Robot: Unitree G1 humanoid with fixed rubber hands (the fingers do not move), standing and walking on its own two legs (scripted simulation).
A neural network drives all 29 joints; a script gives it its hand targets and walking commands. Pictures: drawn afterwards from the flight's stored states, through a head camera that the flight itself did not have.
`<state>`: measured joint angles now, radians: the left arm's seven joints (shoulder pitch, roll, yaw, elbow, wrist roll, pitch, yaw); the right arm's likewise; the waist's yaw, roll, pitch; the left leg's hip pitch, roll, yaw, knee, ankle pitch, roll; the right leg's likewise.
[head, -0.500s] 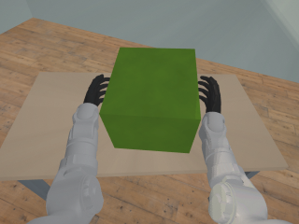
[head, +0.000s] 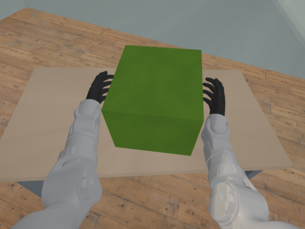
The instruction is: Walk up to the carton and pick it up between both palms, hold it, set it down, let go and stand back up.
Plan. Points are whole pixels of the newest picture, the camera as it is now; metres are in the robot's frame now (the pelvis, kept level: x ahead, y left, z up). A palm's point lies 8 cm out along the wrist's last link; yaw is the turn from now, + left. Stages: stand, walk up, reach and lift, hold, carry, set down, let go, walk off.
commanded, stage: set down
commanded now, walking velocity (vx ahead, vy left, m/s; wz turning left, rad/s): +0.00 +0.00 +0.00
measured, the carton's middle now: (157, 99) +0.46 -0.02 +0.04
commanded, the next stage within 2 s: none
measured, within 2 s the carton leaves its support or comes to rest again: rests again in 1.10 s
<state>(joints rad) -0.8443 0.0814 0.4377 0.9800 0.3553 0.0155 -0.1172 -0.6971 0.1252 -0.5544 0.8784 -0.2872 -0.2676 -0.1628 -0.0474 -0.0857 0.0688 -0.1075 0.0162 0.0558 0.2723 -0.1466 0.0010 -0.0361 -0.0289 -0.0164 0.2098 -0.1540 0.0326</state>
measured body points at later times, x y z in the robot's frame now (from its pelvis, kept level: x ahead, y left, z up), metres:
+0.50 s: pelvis +0.02 +0.00 +0.00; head +0.07 +0.03 +0.44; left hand +0.47 +0.15 +0.06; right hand +0.41 -0.18 +0.07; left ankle +0.00 +0.11 -0.75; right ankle -0.03 -0.14 -0.75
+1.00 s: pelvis +0.01 +0.01 +0.00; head +0.10 +0.05 +0.44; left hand +0.49 +0.15 +0.04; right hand +0.41 -0.18 +0.04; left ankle +0.00 +0.11 -0.75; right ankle -0.03 -0.14 -0.75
